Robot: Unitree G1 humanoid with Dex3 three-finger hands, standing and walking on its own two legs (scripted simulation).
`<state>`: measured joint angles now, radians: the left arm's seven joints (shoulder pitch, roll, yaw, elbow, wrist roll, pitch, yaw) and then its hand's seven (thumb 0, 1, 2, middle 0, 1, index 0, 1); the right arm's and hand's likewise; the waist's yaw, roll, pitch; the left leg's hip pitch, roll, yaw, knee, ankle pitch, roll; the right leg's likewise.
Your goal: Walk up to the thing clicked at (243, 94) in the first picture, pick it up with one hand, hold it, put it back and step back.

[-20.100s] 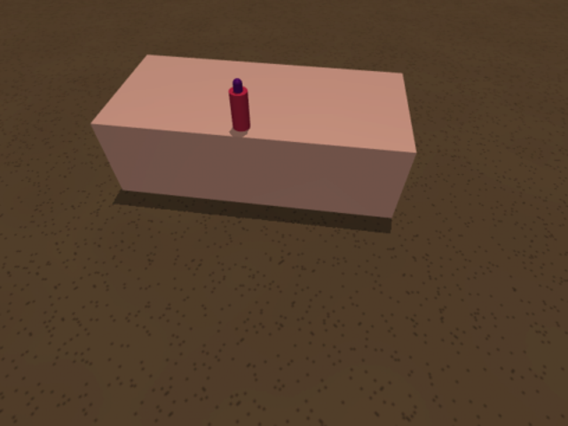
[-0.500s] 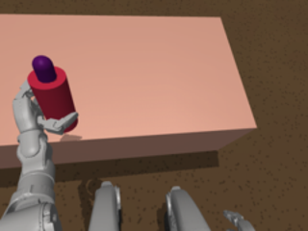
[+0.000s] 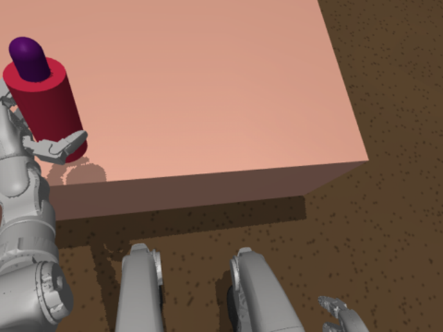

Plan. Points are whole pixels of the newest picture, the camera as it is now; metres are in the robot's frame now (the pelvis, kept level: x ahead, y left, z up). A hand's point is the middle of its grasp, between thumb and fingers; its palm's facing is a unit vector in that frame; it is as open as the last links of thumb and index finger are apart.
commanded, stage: lower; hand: left
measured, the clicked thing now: (48, 104) +0.47 +0.25 +0.03
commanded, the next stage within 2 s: loosen in 1.08 s
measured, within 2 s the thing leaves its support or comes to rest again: neither
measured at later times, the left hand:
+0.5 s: hand (63, 134) +0.47 +0.26 -0.08, palm faces +0.28 -0.96 -0.02, open 10.9 cm
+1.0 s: hand (69, 140) +0.48 +0.27 -0.12, palm faces +0.29 -0.96 -0.02, open 10.9 cm
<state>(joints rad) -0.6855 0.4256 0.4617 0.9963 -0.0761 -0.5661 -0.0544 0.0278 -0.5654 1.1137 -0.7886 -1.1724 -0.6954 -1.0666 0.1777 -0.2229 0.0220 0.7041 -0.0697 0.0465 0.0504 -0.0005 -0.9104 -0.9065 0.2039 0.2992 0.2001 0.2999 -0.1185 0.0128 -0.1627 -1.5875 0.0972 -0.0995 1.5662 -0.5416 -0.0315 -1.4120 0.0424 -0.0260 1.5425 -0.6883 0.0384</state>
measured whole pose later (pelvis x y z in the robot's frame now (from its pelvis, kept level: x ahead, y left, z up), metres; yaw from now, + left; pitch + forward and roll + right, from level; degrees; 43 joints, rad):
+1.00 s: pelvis -0.03 -0.01 -0.10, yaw -3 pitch +36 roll -7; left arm -0.81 0.55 0.56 1.01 -0.08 -0.50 -0.15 0.03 -0.57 1.12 -0.80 -1.16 -0.70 -1.06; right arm 0.14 -0.24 0.06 0.69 -0.08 0.07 0.03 0.00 -0.92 -0.90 0.20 0.30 0.20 0.30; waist -0.13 -0.01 -0.14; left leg -1.96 0.11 -0.14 1.91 -0.58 -0.05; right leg -1.79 0.08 -0.03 1.91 -0.75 0.04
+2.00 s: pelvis -0.03 -0.01 -0.12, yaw -3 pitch +35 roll -7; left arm -0.84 0.57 0.54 0.97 -0.08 -0.44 -0.15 0.00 -0.46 0.28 -0.39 -0.37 -0.41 -0.35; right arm 0.14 -0.25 0.05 0.67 -0.07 0.08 0.02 0.00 -0.91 -0.90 0.21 0.30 0.20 0.30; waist -0.11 0.00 -0.14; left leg -2.00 0.10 -0.15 1.96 -0.58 -0.05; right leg -1.82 0.08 -0.03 1.97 -0.76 0.04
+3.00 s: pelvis +0.04 +0.03 +0.14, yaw +3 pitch +14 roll -4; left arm -0.15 0.37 0.22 0.69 0.02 0.02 0.11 -0.01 -0.47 0.10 -0.07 -0.06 -0.07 -0.06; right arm 0.30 -0.23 0.00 0.60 0.05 0.08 -0.06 0.00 -0.89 -0.90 0.21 0.30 0.20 0.30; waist -0.06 0.01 -0.11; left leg -0.80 0.07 -0.01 0.95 -0.40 0.00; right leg -0.63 0.00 0.02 0.86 -0.47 0.05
